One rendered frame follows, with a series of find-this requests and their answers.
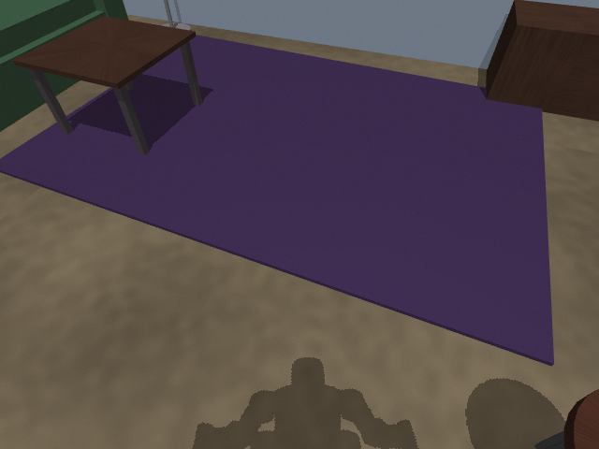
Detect coffee table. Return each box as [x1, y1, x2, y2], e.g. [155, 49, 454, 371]
[12, 16, 202, 155]

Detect floor lamp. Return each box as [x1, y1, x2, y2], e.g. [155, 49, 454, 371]
[162, 0, 191, 31]

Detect sofa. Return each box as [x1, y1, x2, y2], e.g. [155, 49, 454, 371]
[0, 0, 128, 132]

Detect stool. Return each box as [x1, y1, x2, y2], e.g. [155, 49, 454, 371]
[534, 389, 599, 449]

